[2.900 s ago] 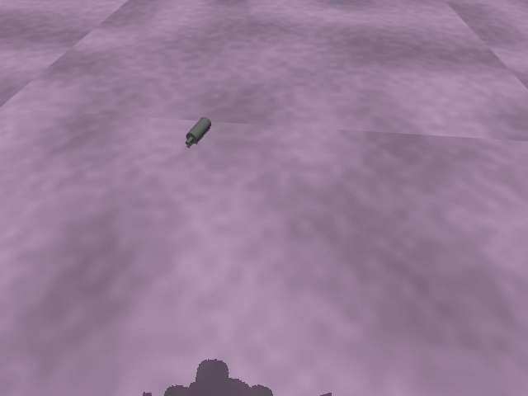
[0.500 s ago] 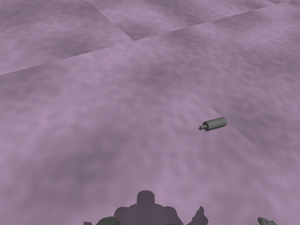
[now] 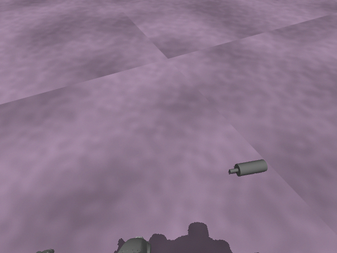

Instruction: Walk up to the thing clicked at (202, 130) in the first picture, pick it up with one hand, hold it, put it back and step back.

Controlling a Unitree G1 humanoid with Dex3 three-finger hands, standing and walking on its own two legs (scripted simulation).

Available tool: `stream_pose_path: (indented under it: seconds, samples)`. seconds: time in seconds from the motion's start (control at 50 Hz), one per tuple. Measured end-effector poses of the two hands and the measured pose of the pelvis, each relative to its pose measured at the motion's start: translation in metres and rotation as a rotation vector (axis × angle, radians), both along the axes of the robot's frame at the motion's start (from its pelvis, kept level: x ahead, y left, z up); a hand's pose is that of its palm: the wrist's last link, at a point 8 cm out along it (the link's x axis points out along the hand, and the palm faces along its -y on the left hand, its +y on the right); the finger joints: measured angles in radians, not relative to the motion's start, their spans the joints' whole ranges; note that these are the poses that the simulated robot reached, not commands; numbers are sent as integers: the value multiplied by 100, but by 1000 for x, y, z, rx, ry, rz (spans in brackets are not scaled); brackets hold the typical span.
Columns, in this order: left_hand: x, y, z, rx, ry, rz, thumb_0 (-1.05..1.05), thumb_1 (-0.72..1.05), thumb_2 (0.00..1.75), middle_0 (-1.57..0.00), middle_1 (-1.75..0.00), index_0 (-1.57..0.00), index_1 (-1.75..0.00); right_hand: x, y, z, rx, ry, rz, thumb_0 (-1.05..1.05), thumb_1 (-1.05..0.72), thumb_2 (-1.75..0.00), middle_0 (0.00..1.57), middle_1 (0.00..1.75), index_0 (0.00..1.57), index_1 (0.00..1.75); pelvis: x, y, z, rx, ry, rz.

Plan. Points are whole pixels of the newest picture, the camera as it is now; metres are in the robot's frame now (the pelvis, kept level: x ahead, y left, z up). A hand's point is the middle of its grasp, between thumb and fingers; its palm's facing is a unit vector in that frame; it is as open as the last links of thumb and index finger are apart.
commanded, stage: walk up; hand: left
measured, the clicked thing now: (247, 168) +0.75 -0.49 -0.72
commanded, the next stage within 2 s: none
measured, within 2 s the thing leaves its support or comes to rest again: neither
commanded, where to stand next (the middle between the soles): +0.46 -0.76 m, yaw +12 degrees
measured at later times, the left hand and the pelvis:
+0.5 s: hand (132, 238) +0.19 +0.12 -0.16, palm faces +0.02 -0.94 -0.33, open 7.4 cm; pelvis +0.12 -0.18 -0.02, yaw +5 degrees
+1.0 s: hand (205, 228) +0.23 -0.09 -0.18, palm faces +0.08 -0.95 -0.29, open 7.4 cm; pelvis +0.22 -0.36 -0.01, yaw +8 degrees
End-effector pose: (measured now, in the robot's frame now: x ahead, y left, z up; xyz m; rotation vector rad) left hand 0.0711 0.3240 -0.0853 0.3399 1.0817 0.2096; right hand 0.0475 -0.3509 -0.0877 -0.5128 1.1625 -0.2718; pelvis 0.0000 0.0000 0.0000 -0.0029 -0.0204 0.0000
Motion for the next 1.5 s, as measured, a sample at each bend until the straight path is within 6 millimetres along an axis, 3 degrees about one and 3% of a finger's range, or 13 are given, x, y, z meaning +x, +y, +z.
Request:
stream_pose_path:
  seconds: [0.16, 0.32, 0.44, 0.54, 0.64, 0.76, 0.86, 0.94, 1.06, 1.18, 1.28, 1.38, 1.5]
  samples:
    - [-14, -45, -29, -41, 104, 107, 1, 90, 90, -20, -30, -20, -30, 84, -20, 9, 11, -22, 121, 1, -90, -89, 20, 30, 21, 30, 51, -48, -4, -10, -8, 50]
    - [43, -106, -56, -99, 126, 38, 1, 91, 90, -20, -30, -20, -30, 111, -80, 19, -72, -88, 66, 1, -89, -89, 21, 30, 22, 30, 83, -94, -15, 27, -24, 62]
    - [93, -142, -48, -84, 50, 24, 1, 90, 90, -20, -30, -20, -30, 118, -145, 27, -110, -43, 76, 1, -89, -89, 21, 30, 22, 30, 105, -147, -16, 13, -10, 75]
    - [126, -181, -40, -14, 27, 35, 1, 91, 90, -20, -30, -20, -30, 131, -221, 16, -128, -9, 66, 1, -89, -89, 21, 30, 22, 30, 128, -209, -26, 16, 9, 84]
    - [130, -236, -34, 28, -2, 84, 1, 91, 90, -20, -30, -20, -30, 163, -289, -7, -150, 44, 26, 1, -89, -89, 20, 30, 21, 30, 150, -262, -35, -6, -2, 106]
    - [107, -294, -21, -10, 89, 158, 1, 90, 90, -20, -30, -20, -30, 220, -297, -3, -56, 20, 104, 1, -90, -89, 20, 30, 21, 30, 176, -298, -10, -4, 1, 121]
    - [105, -326, -31, -42, 141, 195, 1, 90, 90, -20, -30, -20, -30, 252, -297, 1, -17, 20, 171, 1, -90, -89, 20, 30, 21, 30, 200, -324, -7, -13, 3, 138]
    - [127, -351, -51, -69, 151, 186, 1, 90, 90, -20, -30, -20, -30, 261, -315, 0, -43, 7, 174, 1, -90, -89, 21, 30, 21, 30, 216, -344, -17, 4, -5, 157]
    - [178, -391, -55, -95, 120, 102, 1, 90, 90, -20, -30, -20, -30, 261, -367, 22, -92, -19, 102, 1, -89, -89, 21, 30, 22, 30, 231, -383, -11, 11, -20, 136]
    - [223, -422, -49, -63, 67, 73, 1, 90, 90, -20, -30, -20, -30, 263, -440, 34, -150, 0, 93, 1, -89, -89, 21, 30, 22, 30, 246, -436, -14, -4, -16, 130]
    - [251, -460, -44, -1, 47, 71, 1, 91, 90, -20, -30, -20, -30, 274, -520, 26, -188, 21, 74, 1, -89, -89, 21, 30, 22, 30, 265, -496, -27, 3, 1, 123]
    - [251, -517, -42, 34, 33, 110, 1, 91, 90, -20, -30, -20, -30, 300, -584, -1, -201, 70, 35, 1, -89, -89, 20, 30, 21, 30, 282, -546, -39, -12, -7, 138]
    - [235, -577, -36, -21, 108, 163, 1, 90, 90, -20, -30, -20, -30, 342, -581, -8, -85, 42, 101, 1, -90, -89, 20, 30, 21, 30, 302, -578, -19, -5, -1, 146]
